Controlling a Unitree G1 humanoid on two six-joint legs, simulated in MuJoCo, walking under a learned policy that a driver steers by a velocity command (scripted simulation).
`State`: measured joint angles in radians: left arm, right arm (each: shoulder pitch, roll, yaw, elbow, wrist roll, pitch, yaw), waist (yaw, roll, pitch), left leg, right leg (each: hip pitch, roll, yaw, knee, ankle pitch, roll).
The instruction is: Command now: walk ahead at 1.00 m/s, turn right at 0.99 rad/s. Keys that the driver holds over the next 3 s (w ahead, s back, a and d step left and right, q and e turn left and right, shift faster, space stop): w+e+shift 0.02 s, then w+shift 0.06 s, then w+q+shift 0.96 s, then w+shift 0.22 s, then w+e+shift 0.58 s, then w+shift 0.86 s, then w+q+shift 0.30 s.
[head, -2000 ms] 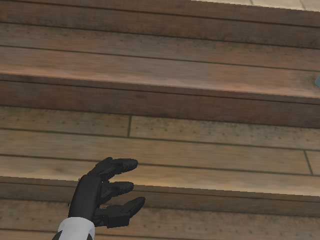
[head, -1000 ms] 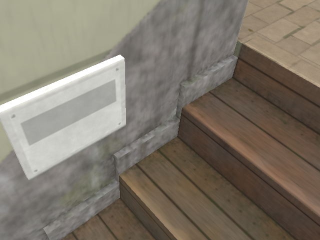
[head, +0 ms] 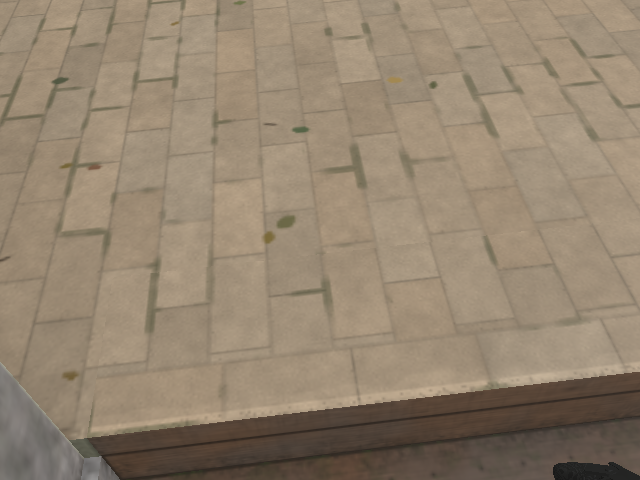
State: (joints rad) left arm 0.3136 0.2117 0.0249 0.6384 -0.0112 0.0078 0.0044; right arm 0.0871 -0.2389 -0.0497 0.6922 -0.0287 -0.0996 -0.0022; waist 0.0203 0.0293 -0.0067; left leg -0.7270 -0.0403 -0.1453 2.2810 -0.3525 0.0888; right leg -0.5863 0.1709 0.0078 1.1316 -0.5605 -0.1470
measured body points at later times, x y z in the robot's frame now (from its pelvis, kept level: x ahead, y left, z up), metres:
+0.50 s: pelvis +0.34 +0.00 +0.22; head +0.33 +0.00 +0.67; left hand +0.63 +0.10 +0.25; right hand +0.19 -0.20 +0.08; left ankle +0.26 +0.11 -0.49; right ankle +0.37 -0.14 -0.18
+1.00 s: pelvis +0.73 -0.05 +0.40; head +0.72 -0.03 +0.85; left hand +0.58 +0.17 +0.25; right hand +1.06 -0.13 +0.39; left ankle +0.86 +0.10 -0.23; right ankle +0.61 -0.23 -0.32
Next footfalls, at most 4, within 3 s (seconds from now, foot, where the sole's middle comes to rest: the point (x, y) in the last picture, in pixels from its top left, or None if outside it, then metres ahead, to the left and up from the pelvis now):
0.26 left None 0.30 0.10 -0.53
0.64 right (492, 305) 0.65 -0.22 -0.36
1.08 left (311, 202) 0.90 0.09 -0.36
1.54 right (281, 60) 1.42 0.18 -0.36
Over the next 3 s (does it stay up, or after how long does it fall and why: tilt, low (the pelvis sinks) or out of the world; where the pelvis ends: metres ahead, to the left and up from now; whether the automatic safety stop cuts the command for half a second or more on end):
stays up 2.52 0.45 0.38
